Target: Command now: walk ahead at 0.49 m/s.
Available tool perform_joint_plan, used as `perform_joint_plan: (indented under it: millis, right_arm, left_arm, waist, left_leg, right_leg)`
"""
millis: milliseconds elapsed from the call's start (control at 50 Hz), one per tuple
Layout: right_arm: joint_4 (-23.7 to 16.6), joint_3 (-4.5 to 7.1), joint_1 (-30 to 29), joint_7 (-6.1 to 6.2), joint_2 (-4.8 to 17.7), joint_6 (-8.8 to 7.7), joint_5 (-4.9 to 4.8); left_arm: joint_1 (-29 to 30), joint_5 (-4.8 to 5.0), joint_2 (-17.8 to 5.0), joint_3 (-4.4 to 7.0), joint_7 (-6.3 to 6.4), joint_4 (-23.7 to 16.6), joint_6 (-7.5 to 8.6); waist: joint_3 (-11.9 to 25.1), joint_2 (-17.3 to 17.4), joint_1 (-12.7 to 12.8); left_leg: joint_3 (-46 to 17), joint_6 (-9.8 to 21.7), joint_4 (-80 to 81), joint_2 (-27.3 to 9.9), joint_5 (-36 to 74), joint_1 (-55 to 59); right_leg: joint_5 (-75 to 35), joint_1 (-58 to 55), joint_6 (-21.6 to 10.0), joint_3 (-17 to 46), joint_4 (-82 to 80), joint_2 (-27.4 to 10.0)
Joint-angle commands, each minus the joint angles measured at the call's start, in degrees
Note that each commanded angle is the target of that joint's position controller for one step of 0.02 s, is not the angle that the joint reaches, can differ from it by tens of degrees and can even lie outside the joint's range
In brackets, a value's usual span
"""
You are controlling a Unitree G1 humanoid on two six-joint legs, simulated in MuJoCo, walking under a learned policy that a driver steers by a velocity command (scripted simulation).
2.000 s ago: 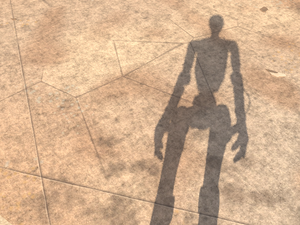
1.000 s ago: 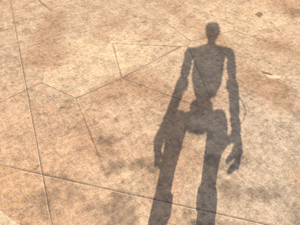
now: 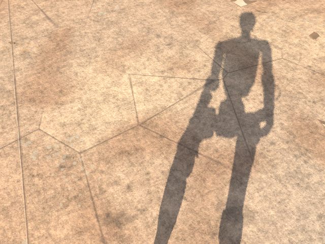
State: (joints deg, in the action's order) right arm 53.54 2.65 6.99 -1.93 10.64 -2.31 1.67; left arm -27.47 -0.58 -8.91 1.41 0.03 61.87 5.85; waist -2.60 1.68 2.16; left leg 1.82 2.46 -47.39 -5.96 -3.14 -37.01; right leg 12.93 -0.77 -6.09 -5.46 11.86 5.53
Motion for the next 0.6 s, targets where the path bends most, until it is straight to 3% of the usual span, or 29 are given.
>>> perform_joint_plan:
  millis: [20,80,120,160,180,200,220,240,260,280,320,360,420,520,600]
  right_arm:
    - [-4.3,-0.35,-6.4,-0.22,0.9,-0.52,-0.49]
    - [-5.8,-0.34,-10.0,-0.04,1.6,-0.86,-0.53]
    - [-6.2,-0.01,-9.1,0.26,2.4,-1.30,-0.46]
    - [-4.0,0.95,-1.4,1.02,4.1,-1.85,-0.34]
    - [-1.1,1.69,7.2,1.50,5.1,-2.33,-0.15]
    - [1.5,2.79,16.5,2.10,8.0,-2.80,1.05]
    - [1.9,4.51,23.5,2.36,14.4,-2.74,2.49]
    - [2.1,4.40,20.5,1.47,12.8,-1.78,0.19]
    - [1.1,3.57,13.2,1.23,10.4,-1.69,-0.81]
    - [0.2,2.53,8.8,0.95,6.5,-2.15,-0.82]
    - [1.4,1.19,7.7,1.47,2.4,-3.11,-0.72]
    - [2.8,1.03,10.8,1.91,2.6,-4.15,-0.69]
    - [3.4,1.37,13.5,2.09,4.9,-4.87,-0.68]
    - [3.7,0.77,17.1,2.59,4.6,-4.92,-0.74]
    - [5.0,0.77,21.4,3.53,5.7,-4.64,-0.72]
  left_arm:
    - [-3.9,0.07,-6.3,0.61,0.44,-1.6,0.84]
    - [-6.0,-0.48,-6.9,0.61,0.91,-0.6,0.64]
    - [-5.0,-0.81,-7.6,0.77,1.24,-0.5,0.54]
    - [-3.3,-0.99,-8.9,1.12,1.48,-0.6,0.37]
    - [-2.2,-0.74,-9.3,1.22,1.40,-0.8,0.07]
    - [-1.5,-0.15,-8.5,0.91,1.22,-1.7,0.11]
    - [-6.9,2.27,-2.5,-0.34,0.48,-3.5,0.03]
    - [-6.1,1.29,-6.6,1.09,0.49,-2.8,-0.22]
    - [-0.8,0.49,-7.1,1.48,0.52,-4.5,-0.47]
    - [2.5,0.21,-6.4,1.35,0.26,-5.3,-0.30]
    - [2.4,-0.92,-4.4,1.52,-0.16,-4.9,-1.66]
    - [1.4,-1.37,-3.0,1.60,-0.86,-4.7,-3.08]
    - [7.1,-1.14,-3.5,1.94,-1.46,-7.1,-4.16]
    - [18.4,-0.63,-3.3,1.56,-2.11,-11.4,-3.94]
    - [25.8,-0.84,-2.7,0.89,-2.45,-14.5,-3.79]
  waist:
    - [-4.3,-5.4,0.3]
    - [-4.5,-5.7,1.2]
    - [-3.8,-6.1,-0.2]
    - [0.5,-6.8,-3.9]
    - [4.8,-6.0,-7.6]
    - [10.1,-4.4,-11.1]
    - [19.2,7.3,-10.0]
    - [20.2,4.0,-8.7]
    - [9.8,1.4,-5.7]
    - [4.1,-1.0,-4.6]
    - [-0.7,-0.2,-1.2]
    - [-0.8,0.7,-0.2]
    - [-2.2,1.2,-0.2]
    - [-3.7,1.7,-2.3]
    - [-4.4,2.0,-4.5]
  left_leg:
    - [3.6,-0.1,7.8,2.7,4.5,1.4]
    - [4.1,1.3,12.5,3.9,2.7,1.2]
    - [4.3,3.0,14.9,5.2,-1.4,4.1]
    - [5.1,5.2,17.0,8.4,-6.0,14.0]
    - [5.5,6.4,21.1,9.6,-3.7,23.8]
    - [-0.7,8.6,21.5,3.4,-4.2,38.4]
    - [-27.5,16.6,23.2,-15.4,-7.7,56.8]
    - [-40.7,18.7,30.6,-18.0,-9.8,55.0]
    - [-30.7,16.1,32.5,-16.0,-14.4,45.7]
    - [-24.1,13.9,35.7,-13.7,-12.6,37.2]
    - [-13.5,9.0,38.8,-8.9,-6.4,27.2]
    - [-8.5,7.7,39.7,-7.5,-0.8,25.4]
    - [-2.8,6.5,40.9,-6.6,4.2,27.2]
    - [4.6,4.1,40.1,-4.8,13.8,31.3]
    - [7.8,4.0,38.3,-6.7,21.0,38.1]
  right_leg:
    - [-27.7,3.4,-3.8,7.1,-4.2,-14.7]
    - [-32.5,-2.9,-4.4,7.1,-2.0,-16.5]
    - [-41.0,-6.0,-4.4,6.5,1.6,-17.7]
    - [-54.8,-7.2,-3.4,5.6,11.4,-17.7]
    - [-54.4,-5.3,-2.6,4.3,21.1,-16.3]
    - [-41.2,4.9,-1.8,3.5,34.0,-14.6]
    - [-7.5,25.1,1.0,-0.4,58.2,-5.8]
    - [14.9,32.8,0.5,6.3,67.0,-2.0]
    - [10.3,36.5,0.0,8.3,66.8,-6.0]
    - [6.3,35.6,0.0,8.5,63.3,-8.1]
    - [3.6,30.4,0.5,8.5,57.1,-10.6]
    - [1.9,28.8,1.1,7.9,55.7,-10.4]
    - [-3.9,35.1,1.6,7.2,52.8,-11.2]
    - [-13.3,39.0,2.3,3.8,38.7,-10.4]
    - [-13.8,38.0,1.1,-1.0,28.0,-8.8]
